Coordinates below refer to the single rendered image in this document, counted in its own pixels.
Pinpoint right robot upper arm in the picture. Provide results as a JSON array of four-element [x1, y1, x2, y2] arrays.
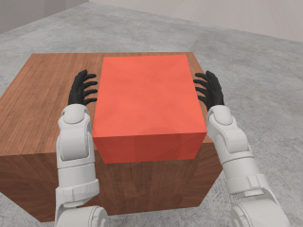
[[230, 199, 290, 227]]

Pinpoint carton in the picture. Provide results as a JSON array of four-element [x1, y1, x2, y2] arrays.
[[92, 55, 207, 164]]

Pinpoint pedestal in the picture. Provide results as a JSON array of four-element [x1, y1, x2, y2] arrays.
[[0, 51, 223, 223]]

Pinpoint robot left forearm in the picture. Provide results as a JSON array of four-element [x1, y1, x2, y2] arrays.
[[54, 104, 99, 227]]

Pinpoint robot right hand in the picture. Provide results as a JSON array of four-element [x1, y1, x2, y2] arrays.
[[193, 70, 224, 111]]

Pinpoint robot right forearm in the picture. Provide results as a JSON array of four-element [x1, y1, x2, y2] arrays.
[[206, 105, 291, 227]]

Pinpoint left robot upper arm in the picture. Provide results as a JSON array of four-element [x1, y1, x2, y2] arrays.
[[56, 205, 109, 227]]

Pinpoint robot left hand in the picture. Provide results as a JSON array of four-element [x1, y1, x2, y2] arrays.
[[67, 69, 98, 106]]

